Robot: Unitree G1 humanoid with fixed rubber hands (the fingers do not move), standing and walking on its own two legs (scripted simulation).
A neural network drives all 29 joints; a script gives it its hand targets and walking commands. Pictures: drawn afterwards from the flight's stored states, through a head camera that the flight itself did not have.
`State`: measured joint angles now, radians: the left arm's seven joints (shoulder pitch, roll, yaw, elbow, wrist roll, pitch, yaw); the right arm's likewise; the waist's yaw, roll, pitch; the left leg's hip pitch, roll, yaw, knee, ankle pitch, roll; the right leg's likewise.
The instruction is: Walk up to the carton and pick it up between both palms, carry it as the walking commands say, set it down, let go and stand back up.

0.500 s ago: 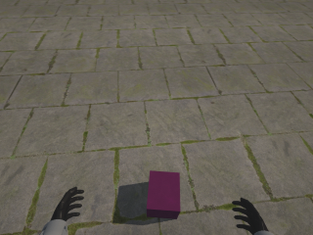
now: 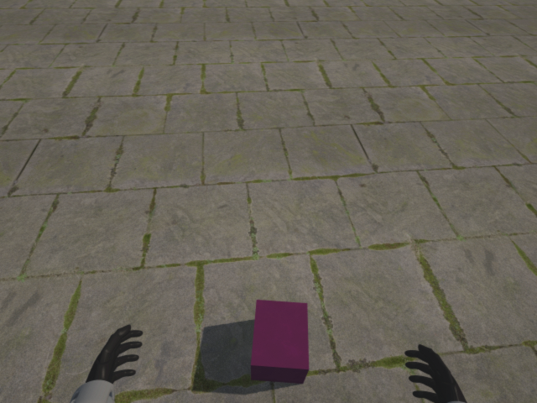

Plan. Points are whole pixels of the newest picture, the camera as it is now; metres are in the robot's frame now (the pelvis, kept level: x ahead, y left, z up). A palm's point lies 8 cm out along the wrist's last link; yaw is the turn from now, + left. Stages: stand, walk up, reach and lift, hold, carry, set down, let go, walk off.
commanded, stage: stand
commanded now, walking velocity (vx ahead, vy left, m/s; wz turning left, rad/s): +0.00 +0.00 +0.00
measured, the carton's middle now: (279, 341) +0.45 -0.07 -0.68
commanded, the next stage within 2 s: none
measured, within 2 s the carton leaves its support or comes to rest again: neither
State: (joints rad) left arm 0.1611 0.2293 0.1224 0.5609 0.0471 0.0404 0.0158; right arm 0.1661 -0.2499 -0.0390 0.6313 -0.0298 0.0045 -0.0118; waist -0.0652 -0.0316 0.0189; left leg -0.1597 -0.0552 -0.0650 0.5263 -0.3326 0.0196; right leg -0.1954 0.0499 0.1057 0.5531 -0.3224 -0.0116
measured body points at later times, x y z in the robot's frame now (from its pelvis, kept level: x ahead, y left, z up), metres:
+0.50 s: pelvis -0.01 +0.00 +0.00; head -0.01 +0.01 +0.45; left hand +0.19 +0.25 -0.07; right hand +0.14 -0.27 -0.08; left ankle -0.03 +0.11 -0.73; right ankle -0.01 -0.12 -0.73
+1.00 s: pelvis -0.01 +0.00 +0.00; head -0.02 +0.01 +0.45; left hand +0.19 +0.26 -0.07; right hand +0.14 -0.28 -0.08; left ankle -0.03 +0.11 -0.73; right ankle -0.01 -0.12 -0.73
